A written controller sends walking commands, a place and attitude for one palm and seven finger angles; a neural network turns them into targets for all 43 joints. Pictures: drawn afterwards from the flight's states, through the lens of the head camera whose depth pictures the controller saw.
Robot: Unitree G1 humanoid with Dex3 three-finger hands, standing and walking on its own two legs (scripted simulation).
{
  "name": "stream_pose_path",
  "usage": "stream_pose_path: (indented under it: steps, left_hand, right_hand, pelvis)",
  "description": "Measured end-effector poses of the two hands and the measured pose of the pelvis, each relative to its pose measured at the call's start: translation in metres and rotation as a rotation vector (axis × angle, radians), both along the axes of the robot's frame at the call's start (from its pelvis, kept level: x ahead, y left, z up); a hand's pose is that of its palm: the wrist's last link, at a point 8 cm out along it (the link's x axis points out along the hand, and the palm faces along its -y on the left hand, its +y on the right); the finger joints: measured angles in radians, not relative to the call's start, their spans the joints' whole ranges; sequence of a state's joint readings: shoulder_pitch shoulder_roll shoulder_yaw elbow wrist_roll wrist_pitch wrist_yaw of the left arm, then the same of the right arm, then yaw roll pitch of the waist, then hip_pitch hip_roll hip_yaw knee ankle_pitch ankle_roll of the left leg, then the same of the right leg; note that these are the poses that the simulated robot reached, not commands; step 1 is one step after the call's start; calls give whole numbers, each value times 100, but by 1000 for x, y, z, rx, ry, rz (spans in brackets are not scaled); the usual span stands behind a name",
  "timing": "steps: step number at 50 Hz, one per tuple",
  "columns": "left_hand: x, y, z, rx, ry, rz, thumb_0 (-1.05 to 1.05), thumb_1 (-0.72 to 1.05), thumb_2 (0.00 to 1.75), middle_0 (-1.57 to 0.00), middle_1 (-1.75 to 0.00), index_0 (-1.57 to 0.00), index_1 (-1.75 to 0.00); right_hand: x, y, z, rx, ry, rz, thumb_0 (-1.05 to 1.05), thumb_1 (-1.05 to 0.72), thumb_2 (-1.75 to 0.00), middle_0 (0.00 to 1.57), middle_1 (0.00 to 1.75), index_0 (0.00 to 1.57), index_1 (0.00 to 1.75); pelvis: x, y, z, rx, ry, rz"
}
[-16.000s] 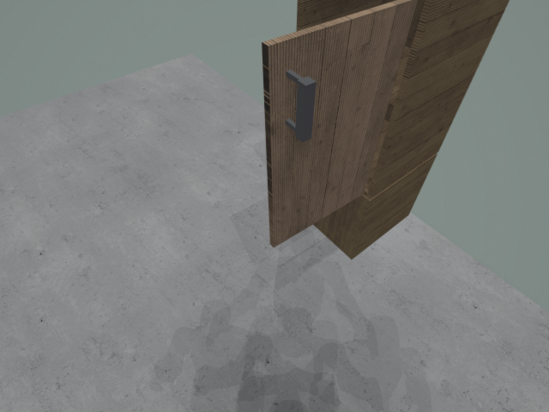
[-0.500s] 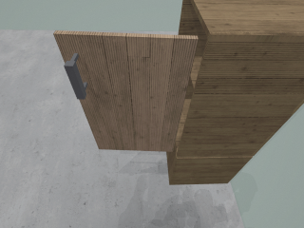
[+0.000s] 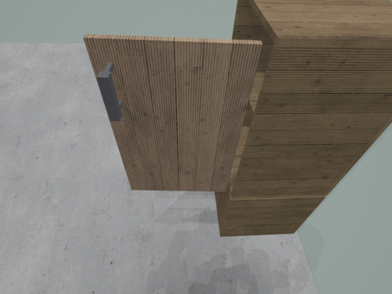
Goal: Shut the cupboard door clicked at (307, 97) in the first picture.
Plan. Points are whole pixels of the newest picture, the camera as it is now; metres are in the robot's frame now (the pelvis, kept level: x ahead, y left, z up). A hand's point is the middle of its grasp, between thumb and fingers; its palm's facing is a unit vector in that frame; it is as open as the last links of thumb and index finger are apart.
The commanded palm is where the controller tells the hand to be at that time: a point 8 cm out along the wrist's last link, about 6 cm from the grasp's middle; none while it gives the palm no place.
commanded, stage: look again from close up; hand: left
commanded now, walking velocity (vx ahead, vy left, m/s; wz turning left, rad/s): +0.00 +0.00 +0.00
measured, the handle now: (112, 92) +0.50 +0.23 +0.14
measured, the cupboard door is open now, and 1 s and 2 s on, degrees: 87 87 87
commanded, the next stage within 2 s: shuffle to correct the standing spot in 0.14 s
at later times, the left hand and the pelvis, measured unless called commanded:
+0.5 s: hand out of the picture -0.08 +0.19 -0.17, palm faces +0.04 -0.98 -0.17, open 7.4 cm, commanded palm none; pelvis -0.02 +0.02 +0.00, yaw +0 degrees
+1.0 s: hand (117, 287) +0.17 +0.19 -0.16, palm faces -0.05 -0.98 -0.20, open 7.3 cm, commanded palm none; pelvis +0.07 +0.01 +0.01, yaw -1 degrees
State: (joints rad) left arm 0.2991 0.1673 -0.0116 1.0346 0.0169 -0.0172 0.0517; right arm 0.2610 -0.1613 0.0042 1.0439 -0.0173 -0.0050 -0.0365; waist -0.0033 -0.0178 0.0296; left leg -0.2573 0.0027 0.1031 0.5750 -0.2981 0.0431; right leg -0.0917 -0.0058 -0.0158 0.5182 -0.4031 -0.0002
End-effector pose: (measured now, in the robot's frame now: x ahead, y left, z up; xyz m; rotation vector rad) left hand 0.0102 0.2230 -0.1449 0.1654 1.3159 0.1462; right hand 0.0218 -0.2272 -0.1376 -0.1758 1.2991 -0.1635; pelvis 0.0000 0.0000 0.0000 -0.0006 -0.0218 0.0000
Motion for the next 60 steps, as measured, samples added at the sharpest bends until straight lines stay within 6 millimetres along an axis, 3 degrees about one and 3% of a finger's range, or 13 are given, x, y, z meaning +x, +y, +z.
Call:
stream_pose_path:
  steps: [7, 17, 25, 32, 36, 46, 52, 56, 60]
  left_hand:
    - [-11, 16, 1, -9, -16, -6, 0, 91, 90, -20, -30, -20, -30]
    - [-58, 28, 1, -20, 90, 7, 0, 91, 90, -20, -30, -20, -30]
    - [-93, 21, 1, -36, 181, 57, 0, 91, 90, -20, -30, -20, -30]
    - [-98, 12, -13, -93, 276, 79, 0, 91, 90, -20, -30, -20, -30]
    - [-62, 13, -11, -102, 269, 22, 1, 91, 90, -20, -30, -20, -30]
    - [96, 28, 10, -26, -13, -53, 3, 95, 90, -20, -30, -20, -30]
    - [173, 7, 19, 4, -164, -98, 2, 93, 90, -20, -30, -19, -30]
    - [194, -12, 10, 6, -215, -102, 1, 92, 90, -20, -30, -19, -30]
    - [187, -23, 4, -24, -214, -90, 0, 91, 90, -20, -30, -20, -30]
  right_hand:
    - [-12, 11, 6, -3, -6, 23, 0, -93, -90, 20, 30, 20, 30]
    - [-27, 21, 9, 1, 27, 31, 0, -91, -90, 20, 30, 20, 30]
    - [-28, 18, 4, 4, 74, 30, 0, -91, -90, 20, 30, 20, 30]
    - [0, 26, 4, -18, 53, 21, 0, -91, -90, 20, 30, 20, 30]
    - [4, 34, 9, -24, 20, -7, 0, -91, -90, 20, 30, 20, 30]
    - [-34, 47, 20, 42, 196, -74, 0, -91, -90, 20, 30, 20, 30]
    - [-38, 33, 9, 80, 284, -98, 0, -91, -90, 20, 30, 20, 30]
    - [-18, 12, -9, 70, 273, -117, 0, -91, -90, 21, 30, 20, 30]
    - [16, -4, -10, 25, 195, -91, 0, -91, -90, 20, 30, 20, 30]
  pelvis:
    - [-17, 13, 2, -4, -3, 5]
    - [-27, 24, 6, 1, 17, 5]
    - [-16, 23, 2, -3, 28, 7]
    - [13, 29, -6, -7, 29, -4]
    - [24, 32, -2, -9, 24, -24]
    - [52, 18, 15, -14, 27, -21]
    - [76, -3, 7, 0, 11, -7]
    - [86, -14, -7, -3, 9, 11]
    - [75, -12, -8, -2, 6, 26]
